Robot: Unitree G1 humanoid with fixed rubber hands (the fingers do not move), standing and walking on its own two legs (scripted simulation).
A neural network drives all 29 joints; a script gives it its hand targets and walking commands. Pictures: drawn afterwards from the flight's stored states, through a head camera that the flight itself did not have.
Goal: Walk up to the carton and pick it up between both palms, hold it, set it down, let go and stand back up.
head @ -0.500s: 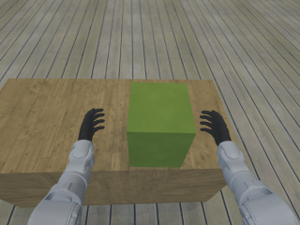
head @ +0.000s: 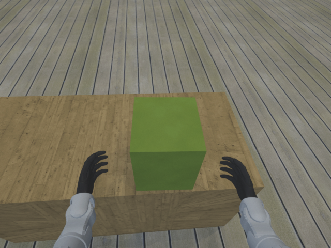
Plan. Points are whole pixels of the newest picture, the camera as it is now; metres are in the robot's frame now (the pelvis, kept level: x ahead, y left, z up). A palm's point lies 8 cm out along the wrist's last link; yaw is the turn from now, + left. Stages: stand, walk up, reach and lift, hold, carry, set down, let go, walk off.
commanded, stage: set down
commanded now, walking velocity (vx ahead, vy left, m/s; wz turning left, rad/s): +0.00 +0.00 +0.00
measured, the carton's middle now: (164, 145) +0.45 +0.00 -0.09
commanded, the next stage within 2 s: let go in 1.46 s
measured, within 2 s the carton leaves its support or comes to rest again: neither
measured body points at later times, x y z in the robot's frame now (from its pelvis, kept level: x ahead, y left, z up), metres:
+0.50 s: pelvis +0.01 +0.01 +0.01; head -0.02 +0.02 +0.46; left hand +0.23 +0.22 -0.05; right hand +0.23 -0.19 -0.04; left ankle +0.02 +0.14 -0.73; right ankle -0.02 -0.10 -0.73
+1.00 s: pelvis +0.03 +0.01 +0.01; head +0.04 +0.01 +0.46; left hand +0.22 +0.22 -0.07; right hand +0.19 -0.23 -0.07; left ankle +0.02 +0.14 -0.73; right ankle -0.02 -0.10 -0.73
